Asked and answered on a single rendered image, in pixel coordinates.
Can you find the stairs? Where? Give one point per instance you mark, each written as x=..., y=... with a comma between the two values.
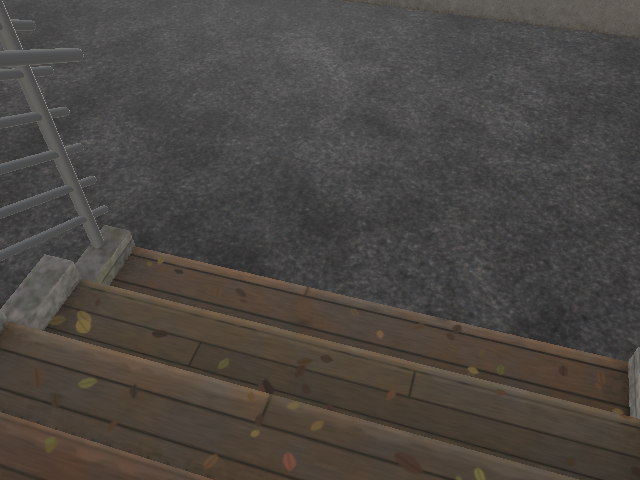
x=184, y=370

